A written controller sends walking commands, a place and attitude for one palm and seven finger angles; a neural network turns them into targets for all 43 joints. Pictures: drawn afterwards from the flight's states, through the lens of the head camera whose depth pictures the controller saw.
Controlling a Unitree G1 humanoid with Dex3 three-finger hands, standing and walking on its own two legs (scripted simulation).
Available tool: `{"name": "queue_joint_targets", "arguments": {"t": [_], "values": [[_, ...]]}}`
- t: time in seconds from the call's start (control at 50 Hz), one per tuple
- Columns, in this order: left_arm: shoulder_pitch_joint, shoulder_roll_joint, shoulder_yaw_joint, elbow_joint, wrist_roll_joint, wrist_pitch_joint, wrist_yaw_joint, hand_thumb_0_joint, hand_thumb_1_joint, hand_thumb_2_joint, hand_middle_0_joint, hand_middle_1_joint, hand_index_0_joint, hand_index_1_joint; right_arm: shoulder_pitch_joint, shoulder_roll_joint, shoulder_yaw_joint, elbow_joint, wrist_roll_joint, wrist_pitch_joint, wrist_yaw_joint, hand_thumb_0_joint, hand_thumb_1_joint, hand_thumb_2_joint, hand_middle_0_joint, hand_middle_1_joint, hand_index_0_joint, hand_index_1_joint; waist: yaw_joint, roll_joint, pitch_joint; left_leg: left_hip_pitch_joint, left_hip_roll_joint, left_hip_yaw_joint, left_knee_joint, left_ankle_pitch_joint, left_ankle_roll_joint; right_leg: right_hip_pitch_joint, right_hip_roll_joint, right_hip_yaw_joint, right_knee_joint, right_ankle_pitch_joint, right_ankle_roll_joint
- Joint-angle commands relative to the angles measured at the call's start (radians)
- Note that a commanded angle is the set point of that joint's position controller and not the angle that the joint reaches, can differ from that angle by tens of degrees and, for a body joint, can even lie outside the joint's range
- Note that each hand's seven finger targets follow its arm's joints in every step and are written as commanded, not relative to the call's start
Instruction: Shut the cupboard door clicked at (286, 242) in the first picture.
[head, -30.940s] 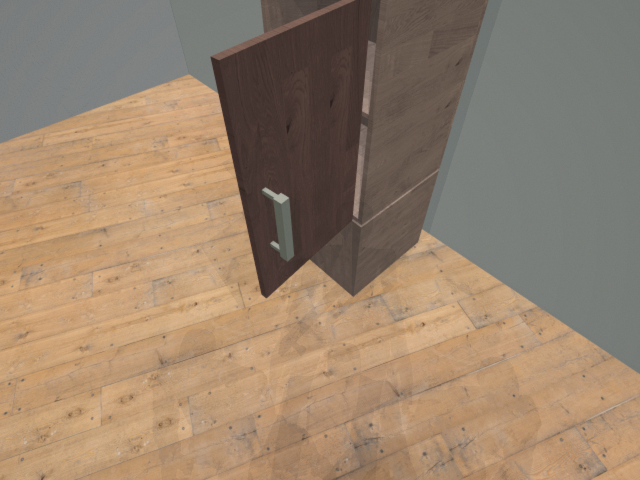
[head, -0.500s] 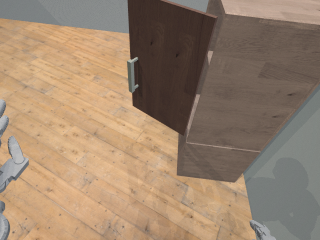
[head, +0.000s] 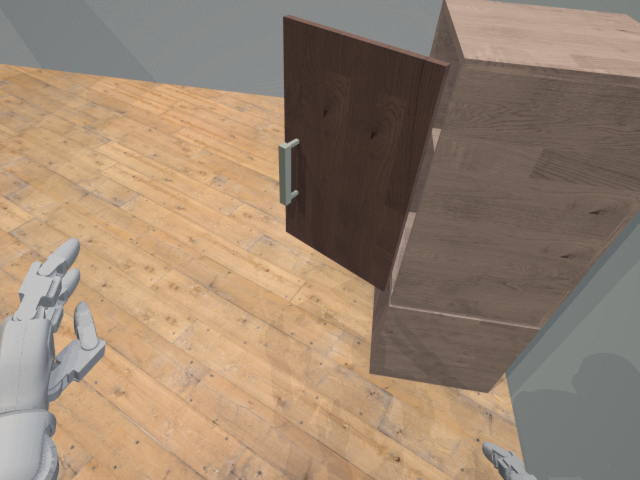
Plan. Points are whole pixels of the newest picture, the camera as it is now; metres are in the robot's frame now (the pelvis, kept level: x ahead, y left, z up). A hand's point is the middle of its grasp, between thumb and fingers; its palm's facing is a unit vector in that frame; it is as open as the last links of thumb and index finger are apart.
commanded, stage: let the arm hang, fingers relaxed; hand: left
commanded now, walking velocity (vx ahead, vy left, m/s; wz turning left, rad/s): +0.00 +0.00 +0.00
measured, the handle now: (290, 172) +0.84 +0.13 -0.09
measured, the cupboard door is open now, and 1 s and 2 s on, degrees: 60 60 60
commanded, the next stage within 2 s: look to check the result in 1.06 s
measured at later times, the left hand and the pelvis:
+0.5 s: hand out of the picture -0.01 +0.20 -0.16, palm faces +0.03 -0.97 -0.23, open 7.2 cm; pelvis -0.01 +0.01 +0.01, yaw +0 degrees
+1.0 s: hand out of the picture -0.04 +0.15 -0.17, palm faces +0.02 -0.99 -0.10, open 7.4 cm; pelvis -0.01 +0.02 +0.01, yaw -2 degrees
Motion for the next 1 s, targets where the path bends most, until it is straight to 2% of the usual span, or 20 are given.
{"name": "queue_joint_targets", "arguments": {"t": [0.0, 0.02, 0.04, 0.08, 0.1, 0.12, 0.14, 0.2, 0.22, 0.24, 0.28, 0.3, 0.32, 0.34, 0.42, 0.52, 0.56, 0.62, 0.72, 0.98], "values": [[-0.001, -0.011, -0.167, 0.465, 0.041, 0.139, -0.122, 0.000, 0.900, 0.900, -0.200, -0.300, -0.200, -0.300, -0.033, -0.161, -0.054, -0.023, -0.020, 0.016, 0.027, 0.000, -0.900, -0.900, 0.200, 0.300, 0.200, 0.300, -0.020, 0.115, 0.044, -0.060, 0.120, -0.140, -0.073, 0.240, 0.026, -0.084, -0.146, 0.120, 0.063, 0.160, 0.018], [-0.040, 0.000, -0.177, 0.504, 0.045, 0.134, -0.126, 0.000, 0.900, 0.900, -0.200, -0.300, -0.200, -0.300, -0.051, -0.169, -0.050, -0.027, -0.024, 0.021, 0.025, 0.000, -0.900, -0.900, 0.200, 0.300, 0.200, 0.300, -0.013, 0.076, 0.050, -0.097, 0.127, -0.160, -0.085, 0.259, 0.037, -0.046, -0.137, 0.119, 0.069, 0.167, 0.024], [-0.068, 0.013, -0.187, 0.554, 0.048, 0.127, -0.126, 0.000, 0.900, 0.900, -0.200, -0.300, -0.200, -0.300, -0.047, -0.161, -0.047, -0.021, -0.028, 0.022, 0.024, 0.000, -0.900, -0.900, 0.200, 0.300, 0.200, 0.300, -0.011, 0.002, 0.018, -0.089, 0.119, -0.169, -0.077, 0.307, 0.034, 0.008, -0.137, 0.133, 0.053, 0.209, 0.020], [-0.104, 0.034, -0.196, 0.659, 0.044, 0.118, -0.123, 0.000, 0.900, 0.900, -0.200, -0.300, -0.200, -0.300, -0.037, -0.162, -0.041, -0.015, -0.029, 0.030, 0.017, 0.000, -0.900, -0.900, 0.200, 0.300, 0.200, 0.300, -0.015, -0.143, -0.027, -0.051, 0.082, -0.138, -0.035, 0.334, 0.013, 0.076, -0.190, 0.189, 0.014, 0.370, -0.005], [-0.117, 0.034, -0.202, 0.722, 0.043, 0.114, -0.119, 0.000, 0.900, 0.900, -0.200, -0.300, -0.200, -0.300, -0.021, -0.154, -0.038, 0.000, -0.029, 0.038, 0.013, 0.000, -0.900, -0.900, 0.200, 0.300, 0.200, 0.300, -0.024, -0.182, -0.060, -0.001, 0.060, -0.110, -0.015, 0.334, 0.000, 0.091, -0.222, 0.207, 0.006, 0.470, -0.026], [-0.126, 0.028, -0.212, 0.784, 0.039, 0.116, -0.112, 0.000, 0.900, 0.900, -0.200, -0.300, -0.200, -0.300, -0.008, -0.139, -0.031, 0.021, -0.031, 0.048, 0.010, 0.000, -0.900, -0.900, 0.200, 0.300, 0.200, 0.300, -0.029, -0.179, -0.077, 0.035, 0.048, -0.099, -0.024, 0.316, -0.009, 0.097, -0.237, 0.210, 0.002, 0.517, -0.038], [-0.141, 0.036, -0.219, 0.834, 0.036, 0.121, -0.106, 0.000, 0.900, 0.900, -0.200, -0.300, -0.200, -0.300, -0.001, -0.135, -0.024, 0.037, -0.031, 0.055, 0.009, 0.000, -0.900, -0.900, 0.200, 0.300, 0.200, 0.300, -0.031, -0.134, -0.068, 0.061, 0.051, -0.104, -0.048, 0.333, -0.014, 0.089, -0.231, 0.196, 0.005, 0.491, -0.035], [-0.152, 0.015, -0.229, 0.976, 0.027, 0.128, -0.100, 0.000, 0.900, 0.900, -0.200, -0.300, -0.200, -0.300, -0.014, -0.112, -0.007, 0.104, -0.030, 0.066, 0.003, 0.000, -0.900, -0.900, 0.200, 0.300, 0.200, 0.300, -0.019, 0.060, -0.026, 0.067, 0.078, -0.129, -0.140, 0.328, 0.000, 0.094, -0.180, 0.183, -0.040, 0.249, 0.003], [-0.143, 0.010, -0.230, 1.020, 0.026, 0.129, -0.099, 0.000, 0.900, 0.900, -0.200, -0.300, -0.200, -0.300, -0.017, -0.102, -0.003, 0.128, -0.029, 0.068, 0.002, 0.000, -0.900, -0.900, 0.200, 0.300, 0.200, 0.300, -0.012, 0.093, 0.002, 0.048, 0.081, -0.137, -0.163, 0.288, 0.006, 0.099, -0.167, 0.182, -0.065, 0.174, 0.008], [-0.129, 0.015, -0.229, 1.061, 0.027, 0.127, -0.100, 0.000, 0.900, 0.900, -0.200, -0.300, -0.200, -0.300, -0.020, -0.104, -0.001, 0.146, -0.025, 0.069, 0.001, 0.000, -0.900, -0.900, 0.200, 0.300, 0.200, 0.300, -0.007, 0.105, 0.018, 0.053, 0.080, -0.135, -0.166, 0.281, 0.006, 0.101, -0.165, 0.188, -0.089, 0.166, 0.009], [-0.112, -0.037, -0.218, 1.121, 0.029, 0.126, -0.097, 0.000, 0.900, 0.900, -0.200, -0.300, -0.200, -0.300, 0.011, -0.070, -0.005, 0.185, -0.030, 0.071, -0.005, 0.000, -0.900, -0.900, 0.200, 0.300, 0.200, 0.300, -0.010, 0.170, 0.031, 0.041, 0.078, -0.134, -0.192, 0.196, 0.006, 0.111, -0.166, 0.183, -0.125, 0.119, 0.000], [-0.113, -0.031, -0.222, 1.148, 0.026, 0.128, -0.098, 0.000, 0.900, 0.900, -0.200, -0.300, -0.200, -0.300, 0.022, -0.065, -0.003, 0.201, -0.027, 0.075, -0.006, 0.000, -0.900, -0.900, 0.200, 0.300, 0.200, 0.300, -0.011, 0.188, 0.052, 0.026, 0.078, -0.140, -0.211, 0.153, 0.007, 0.112, -0.161, 0.178, -0.133, 0.095, -0.001], [-0.109, -0.032, -0.226, 1.178, 0.025, 0.127, -0.099, 0.000, 0.900, 0.900, -0.200, -0.300, -0.200, -0.300, 0.029, -0.061, -0.002, 0.223, -0.026, 0.077, -0.006, 0.000, -0.900, -0.900, 0.200, 0.300, 0.200, 0.300, -0.009, 0.182, 0.064, 0.020, 0.080, -0.140, -0.225, 0.131, 0.009, 0.114, -0.160, 0.177, -0.143, 0.090, -0.001], [-0.106, -0.037, -0.226, 1.198, 0.026, 0.125, -0.099, 0.000, 0.900, 0.900, -0.200, -0.300, -0.200, -0.300, 0.043, -0.060, -0.004, 0.233, -0.023, 0.078, -0.008, 0.000, -0.900, -0.900, 0.200, 0.300, 0.200, 0.300, -0.009, 0.126, 0.079, 0.028, 0.085, -0.145, -0.225, 0.133, 0.011, 0.107, -0.155, 0.174, -0.155, 0.091, 0.000], [-0.098, -0.061, -0.237, 1.281, 0.024, 0.122, -0.099, 0.000, 0.900, 0.900, -0.200, -0.300, -0.200, -0.300, 0.093, -0.048, -0.005, 0.292, -0.021, 0.079, -0.013, 0.000, -0.900, -0.900, 0.200, 0.300, 0.200, 0.300, -0.020, 0.019, 0.117, 0.032, 0.092, -0.149, -0.259, 0.092, 0.015, 0.087, -0.154, 0.179, -0.180, 0.068, 0.001], [-0.066, -0.084, -0.246, 1.355, 0.023, 0.118, -0.095, 0.000, 0.900, 0.900, -0.200, -0.300, -0.200, -0.300, 0.128, -0.031, -0.002, 0.350, -0.018, 0.079, -0.016, 0.000, -0.900, -0.900, 0.200, 0.300, 0.200, 0.300, -0.024, -0.057, 0.147, 0.060, 0.093, -0.136, -0.280, 0.071, 0.019, 0.051, -0.153, 0.184, -0.195, 0.042, 0.006], [-0.050, -0.085, -0.246, 1.375, 0.023, 0.116, -0.093, 0.000, 0.900, 0.900, -0.200, -0.300, -0.200, -0.300, 0.133, -0.018, 0.002, 0.369, -0.016, 0.078, -0.015, 0.000, -0.900, -0.900, 0.200, 0.300, 0.200, 0.300, -0.023, -0.053, 0.135, 0.076, 0.089, -0.125, -0.280, 0.086, 0.018, 0.050, -0.157, 0.186, -0.196, 0.043, 0.006], [-0.032, -0.103, -0.251, 1.401, 0.023, 0.116, -0.090, 0.000, 0.900, 0.900, -0.200, -0.300, -0.200, -0.300, 0.142, -0.005, 0.004, 0.392, -0.017, 0.081, -0.017, 0.000, -0.900, -0.900, 0.200, 0.300, 0.200, 0.300, -0.024, -0.059, 0.169, 0.079, 0.085, -0.119, -0.287, 0.058, 0.018, 0.015, -0.153, 0.194, -0.204, 0.016, 0.008], [-0.008, -0.118, -0.251, 1.425, 0.025, 0.119, -0.087, 0.000, 0.900, 0.900, -0.200, -0.300, -0.200, -0.300, 0.154, 0.017, 0.006, 0.413, -0.016, 0.079, -0.019, 0.000, -0.900, -0.900, 0.200, 0.300, 0.200, 0.300, -0.021, -0.008, 0.198, 0.052, 0.087, -0.122, -0.311, 0.017, 0.019, 0.005, -0.147, 0.189, -0.191, 0.015, 0.012], [0.009, -0.148, -0.246, 1.439, 0.028, 0.115, -0.084, 0.000, 0.900, 0.900, -0.200, -0.300, -0.200, -0.300, 0.189, 0.041, 0.002, 0.420, -0.018, 0.074, -0.026, 0.000, -0.900, -0.900, 0.200, 0.300, 0.200, 0.300, -0.023, 0.027, 0.199, 0.022, 0.083, -0.129, -0.312, -0.001, 0.019, 0.015, -0.144, 0.186, -0.179, 0.028, 0.009]]}}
